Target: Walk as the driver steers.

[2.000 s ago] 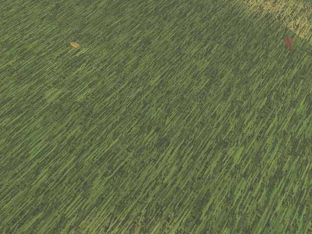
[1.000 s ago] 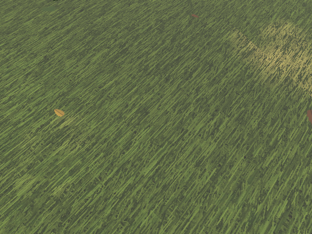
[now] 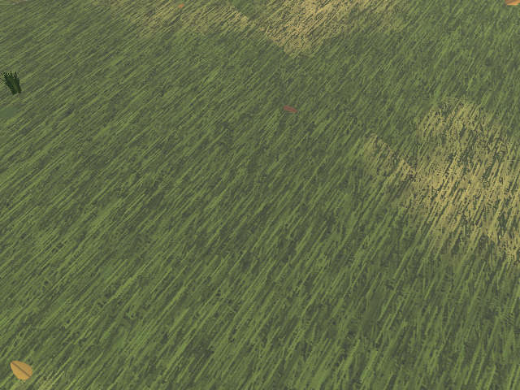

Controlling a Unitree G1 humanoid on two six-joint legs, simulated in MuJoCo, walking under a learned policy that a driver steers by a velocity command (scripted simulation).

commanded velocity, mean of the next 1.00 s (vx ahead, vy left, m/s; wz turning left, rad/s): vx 0.50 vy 0.00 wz -0.54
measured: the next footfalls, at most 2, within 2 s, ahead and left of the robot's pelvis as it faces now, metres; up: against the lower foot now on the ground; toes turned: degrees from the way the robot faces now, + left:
left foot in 0.24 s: +0.30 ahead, +0.13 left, +0.00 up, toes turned -8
right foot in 0.78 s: +0.48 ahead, -0.16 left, +0.00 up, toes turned -32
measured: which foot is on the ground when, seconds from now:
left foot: up 0.00-0.22, down 0.24-0.80, up 0.82-1.00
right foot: down 0.00-0.26, up 0.28-0.76, down 0.78-1.00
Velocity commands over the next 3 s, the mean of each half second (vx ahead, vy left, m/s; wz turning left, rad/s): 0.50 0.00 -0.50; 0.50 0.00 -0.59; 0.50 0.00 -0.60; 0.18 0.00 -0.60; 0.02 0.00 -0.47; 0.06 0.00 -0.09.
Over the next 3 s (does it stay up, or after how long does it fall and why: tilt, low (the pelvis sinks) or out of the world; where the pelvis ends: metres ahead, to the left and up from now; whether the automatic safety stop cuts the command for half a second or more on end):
stays up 0.82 -0.38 -0.01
